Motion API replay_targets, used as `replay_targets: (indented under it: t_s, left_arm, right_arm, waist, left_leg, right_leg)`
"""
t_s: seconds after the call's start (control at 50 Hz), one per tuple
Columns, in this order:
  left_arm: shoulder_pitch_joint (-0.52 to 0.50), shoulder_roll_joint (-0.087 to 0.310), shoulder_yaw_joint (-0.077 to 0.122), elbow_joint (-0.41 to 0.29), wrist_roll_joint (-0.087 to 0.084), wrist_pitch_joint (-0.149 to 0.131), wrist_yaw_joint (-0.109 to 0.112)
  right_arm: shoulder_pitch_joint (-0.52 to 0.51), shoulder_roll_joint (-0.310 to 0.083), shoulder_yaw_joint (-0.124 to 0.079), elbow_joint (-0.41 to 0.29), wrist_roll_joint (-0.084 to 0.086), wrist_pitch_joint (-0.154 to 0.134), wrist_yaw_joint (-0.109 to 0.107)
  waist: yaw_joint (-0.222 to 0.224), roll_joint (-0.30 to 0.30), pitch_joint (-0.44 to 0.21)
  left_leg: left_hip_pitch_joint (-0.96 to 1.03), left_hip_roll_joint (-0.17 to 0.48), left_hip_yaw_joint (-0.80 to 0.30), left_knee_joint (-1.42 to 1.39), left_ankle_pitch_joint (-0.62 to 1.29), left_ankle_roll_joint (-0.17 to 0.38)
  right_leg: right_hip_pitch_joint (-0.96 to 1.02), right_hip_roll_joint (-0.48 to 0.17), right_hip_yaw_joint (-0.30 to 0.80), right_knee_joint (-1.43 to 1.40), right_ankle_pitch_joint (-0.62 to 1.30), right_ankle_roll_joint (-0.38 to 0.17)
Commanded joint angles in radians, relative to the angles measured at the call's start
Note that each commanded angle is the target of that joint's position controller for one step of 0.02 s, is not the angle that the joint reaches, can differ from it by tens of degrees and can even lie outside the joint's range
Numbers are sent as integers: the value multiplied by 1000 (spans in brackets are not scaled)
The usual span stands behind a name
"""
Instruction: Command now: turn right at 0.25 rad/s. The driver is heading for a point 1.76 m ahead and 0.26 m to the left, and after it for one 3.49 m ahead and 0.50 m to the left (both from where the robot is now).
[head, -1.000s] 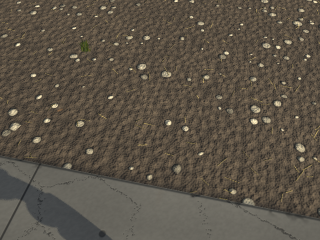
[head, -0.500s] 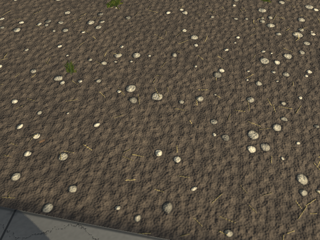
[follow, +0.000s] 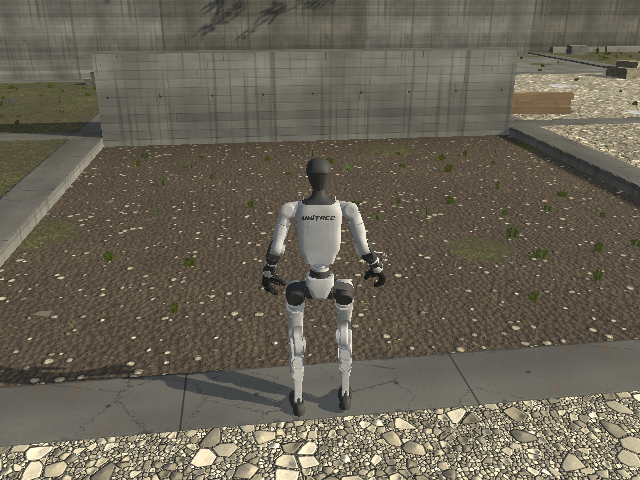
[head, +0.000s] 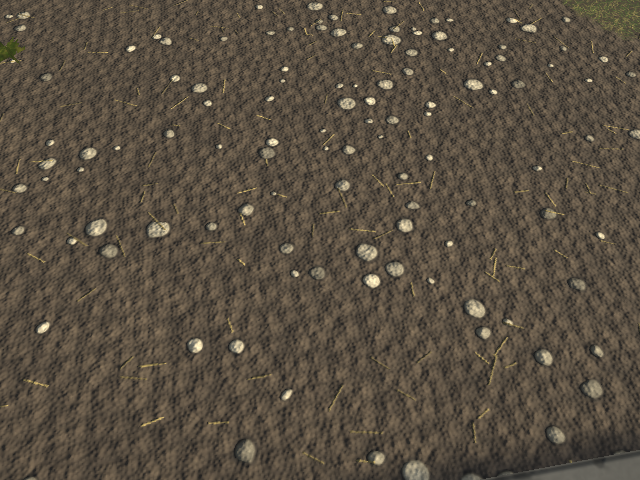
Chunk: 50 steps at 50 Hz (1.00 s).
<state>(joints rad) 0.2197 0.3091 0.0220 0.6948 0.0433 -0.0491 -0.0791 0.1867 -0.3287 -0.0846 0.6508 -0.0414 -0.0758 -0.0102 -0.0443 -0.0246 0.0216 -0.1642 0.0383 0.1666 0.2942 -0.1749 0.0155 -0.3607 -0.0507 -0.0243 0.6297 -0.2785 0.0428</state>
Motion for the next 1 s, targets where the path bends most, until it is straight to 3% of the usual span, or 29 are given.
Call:
replay_targets:
  t_s: [0.02, 0.04, 0.08, 0.1, 0.12, 0.16, 0.22, 0.26, 0.28, 0.3, 0.34, 0.36, 0.4, 0.44, 0.52, 0.56, 0.6, 0.62, 0.64, 0.66, 0.68, 0.7, 0.74, 0.78, 0.86, 0.88, 0.92, 0.96, 1.0]
  left_arm:
    - [55, 99, 35, -38, -37, -29, 3]
    - [54, 98, 41, -46, -56, -38, -3]
    - [18, 229, 72, -122, -86, -53, 13]
    - [62, 215, 84, -97, -56, -58, 18]
    - [72, 201, 86, -82, -40, -65, 25]
    - [-13, 92, 50, -102, -59, -70, 21]
    - [-180, 104, 43, -141, -70, -53, -6]
    - [-79, 97, 43, -111, -54, -24, -16]
    - [42, 169, 76, -103, -29, -16, 13]
    - [84, 231, 100, -90, -2, -26, 49]
    - [168, 146, 77, -42, 1, -58, 89]
    - [193, 84, 52, -24, -5, -72, 105]
    - [106, 42, 31, -32, -8, -82, 123]
    - [11, 64, 36, -53, -6, -76, 134]
    - [20, 131, 48, -25, 31, -43, 125]
    - [16, 145, 47, 5, 22, -25, 110]
    - [34, 93, 24, 36, 40, -29, 100]
    - [58, 40, 5, 52, 64, -38, 99]
    - [44, -58, -26, -40, 62, -63, 86]
    - [-76, -12, -22, -30, 43, -84, 52]
    - [-142, 14, -15, -28, 23, -96, 56]
    - [-122, 78, 4, -2, 30, -99, 74]
    - [-73, 52, -11, 6, 45, -98, 78]
    - [-68, 45, -13, 17, 40, -76, 67]
    - [-166, -12, -34, -13, 37, -41, 35]
    - [-125, -30, -43, 1, 55, -40, 15]
    - [-138, 20, -30, 0, 44, -51, 4]
    - [-228, 6, -30, -17, 39, -49, 13]
    - [-318, -21, -38, -42, 28, -42, 17]
  right_arm:
    - [-127, -116, -25, -68, 5, -6, 22]
    - [-112, -61, 0, -52, 7, 1, 36]
    - [99, -6, 15, -38, 12, -3, 37]
    - [14, -85, -5, -36, 5, -9, 24]
    - [-42, -92, -6, -46, 6, -8, 17]
    - [22, -65, 7, 3, 3, -5, 26]
    - [118, -23, 28, 54, 38, -19, 68]
    - [63, -53, 23, 16, 58, -22, 77]
    - [-12, -138, 6, -28, 41, -23, 61]
    - [-56, -168, -10, -42, 17, -23, 50]
    - [-88, -72, 19, -40, -7, -32, 40]
    - [-101, -26, 36, -36, -19, -32, 29]
    - [-76, 5, 40, -31, -37, -33, 21]
    - [-37, 9, 36, 0, -45, -18, 40]
    - [-5, 20, 40, 23, 2, -24, 109]
    - [17, 3, 34, 32, 7, -44, 110]
    - [99, -77, -2, 49, 12, -74, 97]
    - [199, -130, -28, 69, -7, -88, 79]
    - [326, -220, -37, 54, -4, -93, 54]
    - [390, -162, -21, 79, -24, -99, 52]
    - [367, -119, -12, 96, -16, -102, 52]
    - [334, -74, 5, 97, -11, -88, 54]
    - [252, -16, 40, 89, -6, -75, 65]
    - [155, -1, 50, 51, -13, -69, 61]
    - [183, -70, 34, 61, -41, -58, 72]
    - [217, -78, 33, 66, -70, -55, 71]
    - [334, -22, 46, 119, -64, -59, 44]
    - [492, 11, 63, 198, -48, -53, 23]
    - [489, 9, 78, 216, -53, -39, 33]
  waist:
    - [77, 112, -98]
    - [87, 89, -124]
    - [4, -116, -214]
    - [73, -70, -137]
    - [86, -94, -116]
    - [44, -97, -96]
    - [-49, 2, -65]
    - [16, -25, -85]
    - [106, -9, -38]
    - [139, -70, 5]
    - [177, -187, 79]
    - [181, -170, 70]
    - [115, -97, 39]
    - [85, -66, 55]
    - [75, -61, 59]
    - [47, -45, 54]
    - [1, -26, 21]
    - [-49, 69, -44]
    - [-64, 332, -231]
    - [-146, 241, -74]
    - [-141, 176, 42]
    - [-106, 122, 24]
    - [-3, 98, 34]
    - [34, 64, 24]
    - [11, 55, 10]
    - [13, 71, -3]
    - [-33, 28, 45]
    - [-100, 51, 68]
    - [-110, 61, 78]
  left_leg:
    - [14, 244, -176, 34, 193, 166]
    - [-61, 198, -145, 72, 133, 110]
    - [-218, 23, -28, 238, -196, -62]
    - [-292, 24, -93, 319, -301, -86]
    - [-324, 30, -114, 390, -346, -85]
    - [-261, 66, -156, 483, -390, -100]
    - [-46, 73, -122, 268, 13, -94]
    - [-37, 34, -108, 252, 125, -48]
    - [-179, 20, -140, 260, -29, 41]
    - [-339, -2, -168, 271, -308, 87]
    - [-584, 16, -198, 466, -277, 75]
    - [-617, 43, -243, 601, -338, 82]
    - [-575, 40, -222, 660, -298, 80]
    - [-425, 17, -131, 547, -220, 57]
    - [-257, 14, -142, 367, -61, 48]
    - [-157, -15, -127, 256, 23, 74]
    - [39, -61, -134, 262, 2, 116]
    - [178, -18, -233, 230, 6, 153]
    - [511, 187, -765, 76, -119, 382]
    - [513, 213, -903, -63, -311, 332]
    - [417, 199, -793, -44, -304, 279]
    - [346, 175, -722, -35, -214, 270]
    - [164, 199, -651, -19, 2, 289]
    - [50, 172, -569, -75, 78, 275]
    - [-54, 89, -378, -79, 330, 259]
    - [-72, 96, -359, -23, 350, 262]
    - [165, 134, -398, 50, 243, 252]
    - [381, 161, -428, 109, 171, 233]
    - [134, 72, -333, 68, 85, 194]
  right_leg:
    - [141, 32, -13, -233, 241, -69]
    - [264, 37, -15, -285, 352, -103]
    - [452, -265, 337, -261, 789, -401]
    - [408, -281, 358, -264, 609, -389]
    - [371, -248, 322, -278, 470, -340]
    - [252, -217, 246, -276, 445, -261]
    - [56, -138, 125, -188, 364, -181]
    - [68, -83, 111, -189, 1, -140]
    - [119, -75, 124, -241, -257, -172]
    - [202, -131, 199, -284, -384, -229]
    - [380, -407, 505, -442, -445, -375]
    - [401, -446, 535, -481, -398, -379]
    - [398, -359, 363, -515, -294, -305]
    - [324, -247, 130, -543, -205, -226]
    - [286, -260, -7, -520, -119, -194]
    - [266, -280, -35, -452, -170, -211]
    - [160, -250, -88, -293, -158, -193]
    - [99, -167, -159, -50, -76, -137]
    - [-205, 47, -150, 291, -273, -53]
    - [-465, 64, 75, 419, -284, -77]
    - [-545, 20, 109, 512, -209, -96]
    - [-493, -1, 101, 570, -170, -99]
    - [-397, -47, 106, 556, -118, -102]
    - [-323, -65, 96, 448, -30, -85]
    - [-204, -12, 9, 190, 205, -40]
    - [-192, -18, 25, 294, 339, -46]
    - [-491, -59, 127, 169, 497, -54]
    - [-714, -62, 124, 48, 592, -51]
    - [-450, -35, 33, -82, 794, -88]
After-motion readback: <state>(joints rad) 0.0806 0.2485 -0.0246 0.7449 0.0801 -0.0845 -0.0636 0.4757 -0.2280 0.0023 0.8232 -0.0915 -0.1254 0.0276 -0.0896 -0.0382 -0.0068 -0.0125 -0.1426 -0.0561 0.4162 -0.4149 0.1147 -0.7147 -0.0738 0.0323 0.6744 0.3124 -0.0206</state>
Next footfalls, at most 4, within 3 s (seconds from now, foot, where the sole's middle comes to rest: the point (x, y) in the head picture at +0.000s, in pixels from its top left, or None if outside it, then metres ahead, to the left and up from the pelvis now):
0.04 right None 0.04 -0.13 -0.79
0.60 left None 0.15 0.17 -0.79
1.24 right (273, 433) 0.61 0.10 -0.92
1.58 left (180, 325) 0.91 0.34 -0.92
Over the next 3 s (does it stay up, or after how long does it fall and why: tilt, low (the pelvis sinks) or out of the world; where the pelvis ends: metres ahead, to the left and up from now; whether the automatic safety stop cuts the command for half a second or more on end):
stays up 1.46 0.22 -0.14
